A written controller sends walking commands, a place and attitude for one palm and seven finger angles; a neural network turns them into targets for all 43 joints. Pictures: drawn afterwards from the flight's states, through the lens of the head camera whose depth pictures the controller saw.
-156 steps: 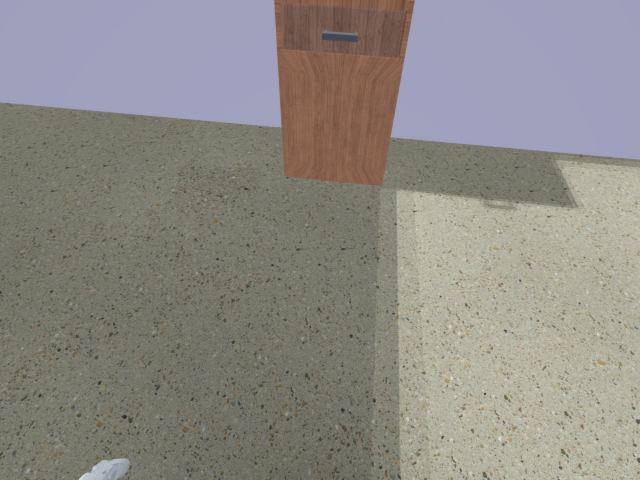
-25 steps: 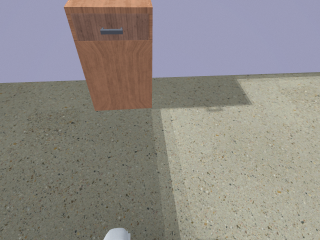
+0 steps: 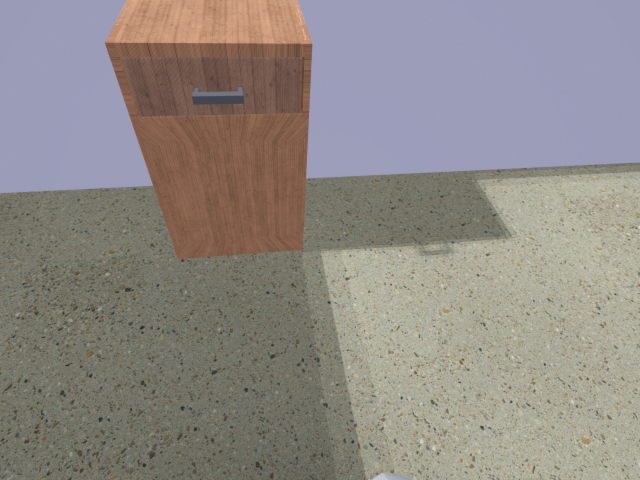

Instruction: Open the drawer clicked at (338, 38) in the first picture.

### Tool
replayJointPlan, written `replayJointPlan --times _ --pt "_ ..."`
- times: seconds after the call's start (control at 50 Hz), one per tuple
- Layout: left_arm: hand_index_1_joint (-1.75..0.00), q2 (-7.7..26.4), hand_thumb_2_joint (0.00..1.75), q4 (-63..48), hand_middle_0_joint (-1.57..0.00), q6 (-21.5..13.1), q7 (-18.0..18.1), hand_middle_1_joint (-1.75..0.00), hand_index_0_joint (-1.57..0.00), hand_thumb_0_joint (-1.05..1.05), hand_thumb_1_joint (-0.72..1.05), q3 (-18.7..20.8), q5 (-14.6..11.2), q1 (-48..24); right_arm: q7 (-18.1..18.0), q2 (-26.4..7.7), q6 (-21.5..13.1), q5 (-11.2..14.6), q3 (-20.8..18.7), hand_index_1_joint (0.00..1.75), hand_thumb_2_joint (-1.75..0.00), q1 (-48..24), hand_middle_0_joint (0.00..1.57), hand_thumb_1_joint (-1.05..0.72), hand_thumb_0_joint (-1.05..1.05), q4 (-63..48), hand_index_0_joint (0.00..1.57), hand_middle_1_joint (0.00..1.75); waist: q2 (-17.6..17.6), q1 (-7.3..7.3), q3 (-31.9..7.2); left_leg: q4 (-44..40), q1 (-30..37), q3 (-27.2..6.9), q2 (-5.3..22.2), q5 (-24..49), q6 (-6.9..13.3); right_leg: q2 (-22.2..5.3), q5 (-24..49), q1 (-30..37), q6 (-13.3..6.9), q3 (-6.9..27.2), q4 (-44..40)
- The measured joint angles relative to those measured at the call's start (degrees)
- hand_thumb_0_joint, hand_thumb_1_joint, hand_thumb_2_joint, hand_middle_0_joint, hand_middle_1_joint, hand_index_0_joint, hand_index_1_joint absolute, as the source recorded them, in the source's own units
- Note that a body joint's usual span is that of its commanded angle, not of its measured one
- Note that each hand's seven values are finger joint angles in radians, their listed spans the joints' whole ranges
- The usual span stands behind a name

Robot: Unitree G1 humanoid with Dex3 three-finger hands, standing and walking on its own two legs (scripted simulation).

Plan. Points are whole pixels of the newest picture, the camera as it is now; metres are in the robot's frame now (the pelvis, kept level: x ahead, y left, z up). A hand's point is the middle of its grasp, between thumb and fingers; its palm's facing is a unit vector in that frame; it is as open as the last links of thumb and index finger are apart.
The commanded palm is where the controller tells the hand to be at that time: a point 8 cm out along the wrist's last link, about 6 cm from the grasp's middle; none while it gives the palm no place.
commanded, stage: walk to a spot facing it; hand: left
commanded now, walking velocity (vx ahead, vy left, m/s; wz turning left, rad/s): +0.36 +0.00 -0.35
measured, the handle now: (218, 93) +1.01 +0.34 -0.06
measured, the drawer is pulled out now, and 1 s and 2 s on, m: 0.00 0.00 0.00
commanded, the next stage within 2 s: turn to face it in 0.30 s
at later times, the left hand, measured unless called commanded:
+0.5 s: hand (271, 369) +0.32 +0.10 -0.17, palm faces -0.10 -0.97 -0.22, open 7.3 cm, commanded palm none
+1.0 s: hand (232, 378) +0.30 +0.16 -0.18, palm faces +0.12 -0.97 -0.19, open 7.4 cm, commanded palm none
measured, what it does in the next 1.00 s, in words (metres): walks ahead: right foot, then left foot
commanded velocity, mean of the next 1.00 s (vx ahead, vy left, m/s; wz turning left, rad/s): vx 0.11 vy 0.00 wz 0.13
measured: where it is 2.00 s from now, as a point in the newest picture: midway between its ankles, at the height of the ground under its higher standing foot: (317, 448)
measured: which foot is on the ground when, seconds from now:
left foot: down 0.00-0.34, up 0.36-0.76, down 0.78-1.00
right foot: up 0.00-0.32, down 0.34-0.78, up 0.80-1.00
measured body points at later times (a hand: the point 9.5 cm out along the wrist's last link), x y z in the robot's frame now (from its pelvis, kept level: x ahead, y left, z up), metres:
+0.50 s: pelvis +0.21 -0.07 -0.01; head +0.23 -0.09 +0.44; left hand +0.32 +0.15 -0.15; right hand +0.14 -0.29 -0.17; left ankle +0.16 +0.07 -0.64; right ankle +0.25 -0.16 -0.74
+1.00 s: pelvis +0.28 -0.03 +0.00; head +0.30 -0.01 +0.45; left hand +0.30 +0.21 -0.17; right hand +0.37 -0.26 -0.14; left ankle +0.35 +0.04 -0.74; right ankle +0.26 -0.19 -0.67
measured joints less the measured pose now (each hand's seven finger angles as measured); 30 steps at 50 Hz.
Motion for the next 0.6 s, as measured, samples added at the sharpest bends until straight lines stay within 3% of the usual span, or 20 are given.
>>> replayJointPlan --times 0.1,0.18,0.26,0.32,0.34,0.36,0.4,0.44,0.5,0.6 --pt "-0.30 1.1 0.90 -4.0 -0.19 0.7 -0.5 -0.30 -0.19 0.01 0.91 0.9 0.2 -5.0 0.0 -0.9 1.0 -0.1 0.6 0.30 -0.90 5.7 0.20 -0.94 -0.03 3.9 0.21 0.30 -0.1 0.56 -1.2 -6.4 6.3 1.8 -0.6 -0.2 -0.6 -3.3 8.1 -7.0 1.5 0.5 -5.1" --pt "-0.30 1.0 0.90 -5.8 -0.19 1.1 -1.0 -0.30 -0.19 0.01 0.91 0.8 0.1 -8.8 0.4 -0.3 1.6 -0.2 0.9 0.30 -0.90 9.6 0.20 -0.93 -0.01 6.2 0.20 0.30 0.5 -0.25 -1.0 -9.3 10.8 3.3 -0.4 -1.8 -2.0 -4.4 11.4 -7.2 1.9 -0.8 -15.2" --pt "-0.30 0.7 0.90 -6.9 -0.19 1.1 -1.3 -0.30 -0.19 0.01 0.91 0.5 0.0 -12.1 0.6 0.2 2.0 -0.6 0.9 0.30 -0.90 12.3 0.20 -0.91 0.00 7.2 0.20 0.30 1.5 -2.22 0.2 -9.0 14.4 5.4 0.8 -5.2 -4.2 -3.3 10.2 -4.4 1.0 -3.0 -25.3" --pt "-0.30 0.8 0.90 -7.8 -0.19 0.0 -1.4 -0.30 -0.19 0.00 0.91 0.2 0.1 -13.9 0.8 0.6 2.5 -0.6 0.9 0.30 -0.90 14.2 0.20 -0.91 0.00 7.9 0.20 0.30 2.6 -3.34 1.2 -3.7 15.3 6.5 3.3 -10.0 -6.3 -0.8 8.2 0.0 -0.8 -5.1 -31.4" --pt "-0.30 1.1 0.90 -8.2 -0.19 -0.9 -1.4 -0.30 -0.19 0.00 0.91 0.2 0.3 -14.2 1.0 0.8 2.8 -0.4 0.9 0.30 -0.90 14.9 0.20 -0.91 0.00 8.2 0.20 0.30 2.5 -3.23 1.3 1.9 13.9 6.3 4.6 -12.0 -6.3 -0.1 10.2 1.7 -1.7 -5.5 -33.2" --pt "-0.30 1.1 0.90 -8.3 -0.19 -1.8 -1.2 -0.30 -0.19 0.00 0.91 0.3 0.3 -14.6 1.2 0.9 3.3 -0.1 1.0 0.30 -0.90 14.6 0.20 -0.91 0.00 8.6 0.20 0.30 2.9 -2.87 1.8 10.9 10.6 4.0 5.8 -12.9 -5.6 0.5 10.1 1.2 -2.5 -5.5 -31.0" --pt "-0.30 0.7 0.90 -8.3 -0.19 -2.8 -0.6 -0.30 -0.19 0.00 0.91 0.1 -0.4 -15.0 1.2 0.6 4.4 0.5 1.0 0.30 -0.90 12.9 0.20 -0.91 0.00 8.5 0.20 0.30 3.4 -2.79 2.9 30.2 2.3 -3.3 4.9 -14.0 -4.2 1.4 6.5 2.1 -3.4 -5.7 -28.4" --pt "-0.30 0.1 0.90 -7.8 -0.20 -2.9 0.0 -0.30 -0.19 0.00 0.91 -0.3 -0.8 -14.4 1.0 0.1 4.7 0.6 0.9 0.30 -0.90 10.5 0.20 -0.91 0.00 7.7 0.20 0.30 3.5 -2.59 3.0 41.3 -5.0 -6.8 3.7 -11.1 -3.6 2.2 5.4 5.0 -3.3 -5.6 -30.5" --pt "-0.30 -0.6 0.90 -6.6 -0.20 -3.1 1.3 -0.30 -0.20 0.00 0.92 -0.5 -1.0 -12.8 0.6 -0.6 4.8 0.2 0.7 0.30 -0.90 6.5 0.20 -0.91 0.01 5.3 0.20 0.30 3.9 -2.79 2.0 42.3 -13.4 -8.9 3.3 -6.7 -3.3 3.1 6.7 9.4 -2.8 -5.9 -36.1" --pt "-0.30 -0.3 0.90 -4.7 -0.20 -2.4 1.9 -0.30 -0.20 -0.01 0.94 -1.3 -0.6 -10.8 0.2 -1.2 5.2 0.1 0.6 0.30 -0.90 2.2 0.20 -0.92 0.00 2.3 0.20 0.30 4.3 -3.06 -0.3 29.2 -18.8 -9.4 3.1 -1.8 -3.9 3.2 6.7 14.9 -2.2 -8.0 -41.6"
